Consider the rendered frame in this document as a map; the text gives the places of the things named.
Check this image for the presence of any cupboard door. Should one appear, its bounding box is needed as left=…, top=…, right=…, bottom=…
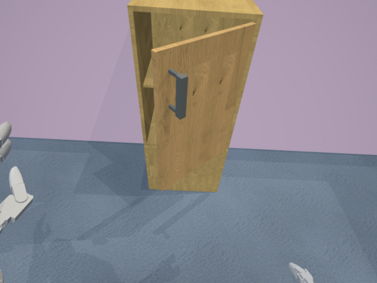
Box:
left=151, top=22, right=256, bottom=191

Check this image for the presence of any left robot hand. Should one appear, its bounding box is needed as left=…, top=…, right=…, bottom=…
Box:
left=0, top=121, right=33, bottom=234

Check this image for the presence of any handle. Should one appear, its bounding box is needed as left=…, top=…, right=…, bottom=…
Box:
left=168, top=68, right=188, bottom=120

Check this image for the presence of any right robot hand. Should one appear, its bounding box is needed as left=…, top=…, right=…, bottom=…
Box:
left=289, top=263, right=313, bottom=283

